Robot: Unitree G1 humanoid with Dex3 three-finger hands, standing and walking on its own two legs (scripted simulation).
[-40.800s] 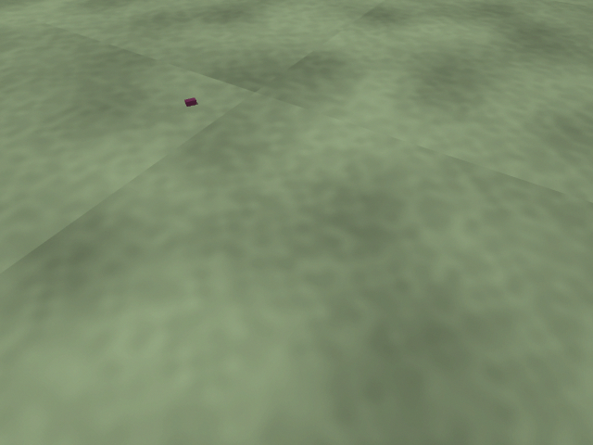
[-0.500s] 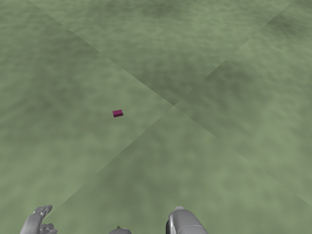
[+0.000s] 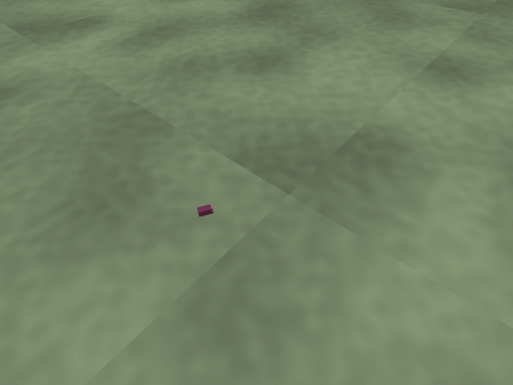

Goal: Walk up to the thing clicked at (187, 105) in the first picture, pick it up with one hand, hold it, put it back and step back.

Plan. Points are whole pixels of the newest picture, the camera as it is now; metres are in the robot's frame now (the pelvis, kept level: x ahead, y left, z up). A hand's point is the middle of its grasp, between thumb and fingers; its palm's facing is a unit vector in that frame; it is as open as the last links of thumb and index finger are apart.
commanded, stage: step back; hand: left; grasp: from above
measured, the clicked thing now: (204, 210) +1.06 +0.31 -0.75
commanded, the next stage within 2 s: stand in 0.72 s
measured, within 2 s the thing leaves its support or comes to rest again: neither
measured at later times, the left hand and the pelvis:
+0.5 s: hand out of the picture +0.14 +0.25 -0.14, palm faces +0.03 -0.93 -0.38, open 7.4 cm; pelvis +0.03 -0.01 +0.00, yaw +1 degrees
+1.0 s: hand out of the picture +0.15 +0.26 -0.14, palm faces +0.02 -0.94 -0.33, open 7.4 cm; pelvis +0.07 +0.00 +0.01, yaw +1 degrees
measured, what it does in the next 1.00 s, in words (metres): steps on the spot: left foot, then right foot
